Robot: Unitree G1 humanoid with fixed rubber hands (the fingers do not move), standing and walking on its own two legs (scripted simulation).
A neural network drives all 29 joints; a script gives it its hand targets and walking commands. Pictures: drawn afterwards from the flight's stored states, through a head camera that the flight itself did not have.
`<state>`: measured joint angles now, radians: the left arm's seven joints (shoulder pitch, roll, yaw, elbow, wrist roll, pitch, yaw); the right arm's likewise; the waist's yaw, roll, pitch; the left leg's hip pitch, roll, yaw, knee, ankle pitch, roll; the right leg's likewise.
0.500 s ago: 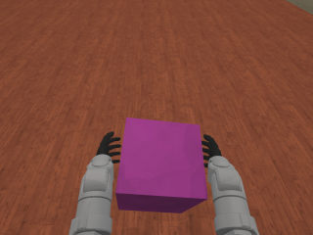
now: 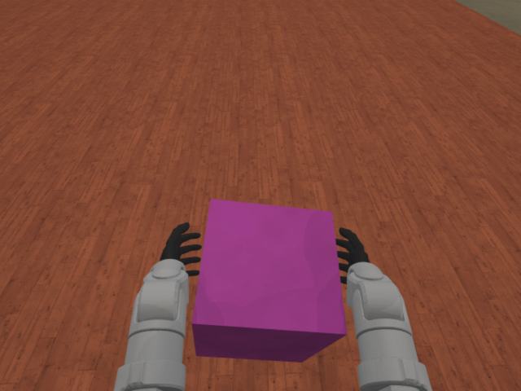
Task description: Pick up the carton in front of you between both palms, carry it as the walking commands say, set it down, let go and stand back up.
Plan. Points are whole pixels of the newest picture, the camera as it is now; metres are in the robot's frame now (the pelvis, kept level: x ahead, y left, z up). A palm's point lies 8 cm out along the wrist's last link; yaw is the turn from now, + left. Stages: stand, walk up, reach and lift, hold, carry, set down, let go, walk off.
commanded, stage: carry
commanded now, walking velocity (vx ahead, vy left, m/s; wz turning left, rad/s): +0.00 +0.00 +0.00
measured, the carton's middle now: (260, 287) +0.32 +0.01 -0.05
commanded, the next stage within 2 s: hold in 0.98 s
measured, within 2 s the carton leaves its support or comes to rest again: neither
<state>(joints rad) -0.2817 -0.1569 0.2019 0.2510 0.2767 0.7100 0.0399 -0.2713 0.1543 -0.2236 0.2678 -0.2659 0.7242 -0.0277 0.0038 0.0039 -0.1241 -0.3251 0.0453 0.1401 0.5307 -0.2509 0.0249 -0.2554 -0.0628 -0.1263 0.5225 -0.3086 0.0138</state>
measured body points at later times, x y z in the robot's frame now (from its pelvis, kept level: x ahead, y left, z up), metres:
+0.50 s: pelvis -0.01 +0.01 +0.00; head -0.04 +0.01 +0.45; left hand +0.30 +0.16 +0.04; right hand +0.29 -0.14 +0.03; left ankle +0.02 +0.10 -0.73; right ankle -0.03 -0.12 -0.73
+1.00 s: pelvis -0.02 +0.01 +0.00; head -0.05 +0.00 +0.45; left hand +0.29 +0.15 +0.04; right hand +0.28 -0.15 +0.03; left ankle +0.02 +0.10 -0.73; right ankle -0.03 -0.12 -0.73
